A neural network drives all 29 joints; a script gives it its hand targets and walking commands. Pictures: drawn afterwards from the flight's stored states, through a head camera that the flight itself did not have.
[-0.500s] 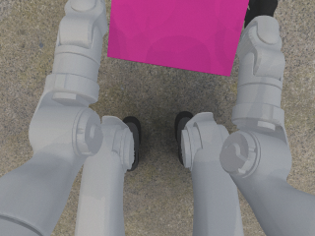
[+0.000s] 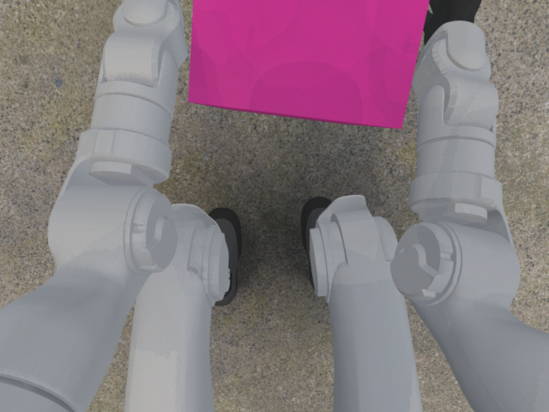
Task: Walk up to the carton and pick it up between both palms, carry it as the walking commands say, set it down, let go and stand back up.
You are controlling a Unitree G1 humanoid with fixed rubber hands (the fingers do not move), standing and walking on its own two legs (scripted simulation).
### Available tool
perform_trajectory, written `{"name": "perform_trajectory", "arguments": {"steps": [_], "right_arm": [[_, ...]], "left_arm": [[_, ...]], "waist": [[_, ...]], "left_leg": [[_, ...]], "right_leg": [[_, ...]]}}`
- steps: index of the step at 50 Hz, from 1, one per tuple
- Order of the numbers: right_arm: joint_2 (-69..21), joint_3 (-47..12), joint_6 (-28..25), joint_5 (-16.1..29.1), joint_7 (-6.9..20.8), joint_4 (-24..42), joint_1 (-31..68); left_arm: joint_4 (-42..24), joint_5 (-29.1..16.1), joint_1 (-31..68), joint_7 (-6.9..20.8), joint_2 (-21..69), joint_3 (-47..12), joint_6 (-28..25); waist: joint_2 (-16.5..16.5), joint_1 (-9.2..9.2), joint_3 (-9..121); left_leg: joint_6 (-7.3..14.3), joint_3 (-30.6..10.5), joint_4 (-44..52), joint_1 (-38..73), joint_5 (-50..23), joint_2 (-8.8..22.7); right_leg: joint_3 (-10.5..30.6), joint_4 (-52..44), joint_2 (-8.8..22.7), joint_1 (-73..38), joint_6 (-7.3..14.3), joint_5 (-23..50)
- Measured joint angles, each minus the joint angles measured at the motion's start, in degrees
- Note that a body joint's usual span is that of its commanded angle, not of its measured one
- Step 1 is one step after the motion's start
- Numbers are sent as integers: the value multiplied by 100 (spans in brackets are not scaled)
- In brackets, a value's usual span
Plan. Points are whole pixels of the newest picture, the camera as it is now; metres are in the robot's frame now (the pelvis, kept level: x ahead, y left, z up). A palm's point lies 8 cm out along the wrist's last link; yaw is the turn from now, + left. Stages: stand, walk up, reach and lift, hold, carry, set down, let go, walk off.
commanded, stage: set down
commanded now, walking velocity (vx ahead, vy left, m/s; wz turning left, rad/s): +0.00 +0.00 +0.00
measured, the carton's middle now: (303, 6) +0.55 -0.07 -0.26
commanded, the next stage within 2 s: none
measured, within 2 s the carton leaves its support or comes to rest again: neither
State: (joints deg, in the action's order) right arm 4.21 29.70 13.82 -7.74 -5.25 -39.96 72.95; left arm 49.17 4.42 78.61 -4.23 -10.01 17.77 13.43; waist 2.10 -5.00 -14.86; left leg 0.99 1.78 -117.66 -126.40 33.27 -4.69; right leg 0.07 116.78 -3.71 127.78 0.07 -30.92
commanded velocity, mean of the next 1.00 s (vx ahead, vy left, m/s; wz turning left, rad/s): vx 0.00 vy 0.00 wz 0.00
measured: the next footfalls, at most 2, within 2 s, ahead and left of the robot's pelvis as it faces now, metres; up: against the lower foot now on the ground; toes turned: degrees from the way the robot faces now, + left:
none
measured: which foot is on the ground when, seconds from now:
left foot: down 0.00-1.00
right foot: down 0.00-1.00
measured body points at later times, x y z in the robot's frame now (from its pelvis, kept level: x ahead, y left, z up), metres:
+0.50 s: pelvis +0.00 +0.00 -0.01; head +0.37 -0.03 +0.25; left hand +0.57 +0.08 -0.18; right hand +0.51 -0.22 -0.18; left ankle +0.10 +0.10 -0.38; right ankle +0.11 -0.11 -0.38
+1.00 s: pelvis +0.00 +0.00 -0.01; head +0.37 -0.02 +0.24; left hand +0.57 +0.09 -0.18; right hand +0.51 -0.22 -0.18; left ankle +0.10 +0.10 -0.38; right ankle +0.11 -0.11 -0.38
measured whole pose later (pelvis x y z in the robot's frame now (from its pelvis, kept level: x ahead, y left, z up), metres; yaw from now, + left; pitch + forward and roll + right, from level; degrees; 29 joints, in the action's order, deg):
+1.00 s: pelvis +0.00 +0.00 -0.01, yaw -1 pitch +41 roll +0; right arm 4.9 34.2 12.1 -7.9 -1.4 -43.7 74.8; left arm 53.6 9.3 81.6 -0.2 -11.7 17.8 11.5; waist 1.7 -5.0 -15.5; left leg 1.3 1.8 -119.4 -127.4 33.3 -4.7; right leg 0.1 118.1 -4.1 128.5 -0.5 -30.8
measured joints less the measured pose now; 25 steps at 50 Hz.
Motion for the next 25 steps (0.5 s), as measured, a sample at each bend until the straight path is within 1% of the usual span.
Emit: {"name": "perform_trajectory", "arguments": {"steps": [7, 25], "right_arm": [[47, -14, -37, 23, 11, -94, 43], [70, 137, -89, 24, 142, -248, 97]], "left_arm": [[30, 37, 30, 11, -8, 0, -40], [154, 269, 88, 203, -64, -1, -116]], "waist": [[0, 0, -14], [0, 0, -23]], "left_leg": [[0, 0, -54, -32, 0, 0], [5, 0, -143, -80, 0, 0]], "right_leg": [[0, 48, -11, 30, -11, 4], [0, 117, -28, 64, -42, 8]]}}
